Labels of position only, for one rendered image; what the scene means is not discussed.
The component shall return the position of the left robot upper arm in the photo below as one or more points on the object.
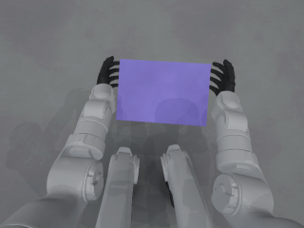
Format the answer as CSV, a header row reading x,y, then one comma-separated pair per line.
x,y
72,183

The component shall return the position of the robot right forearm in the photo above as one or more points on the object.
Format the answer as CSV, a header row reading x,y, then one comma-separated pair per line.
x,y
235,152

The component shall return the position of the right robot upper arm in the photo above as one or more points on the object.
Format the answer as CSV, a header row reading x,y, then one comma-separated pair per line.
x,y
247,202

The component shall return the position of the right robot thigh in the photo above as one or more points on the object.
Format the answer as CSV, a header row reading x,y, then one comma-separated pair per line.
x,y
190,207

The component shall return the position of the robot left forearm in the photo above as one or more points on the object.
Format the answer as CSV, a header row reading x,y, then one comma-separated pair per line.
x,y
88,139

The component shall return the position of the right robot foot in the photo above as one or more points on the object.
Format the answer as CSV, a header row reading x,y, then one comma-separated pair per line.
x,y
170,193

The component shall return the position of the right robot hand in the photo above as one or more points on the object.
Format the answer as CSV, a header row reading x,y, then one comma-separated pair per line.
x,y
227,78

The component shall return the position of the left robot hand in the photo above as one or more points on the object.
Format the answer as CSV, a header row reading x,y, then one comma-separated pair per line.
x,y
105,72

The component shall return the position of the carton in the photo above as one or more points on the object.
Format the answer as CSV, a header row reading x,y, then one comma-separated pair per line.
x,y
163,92

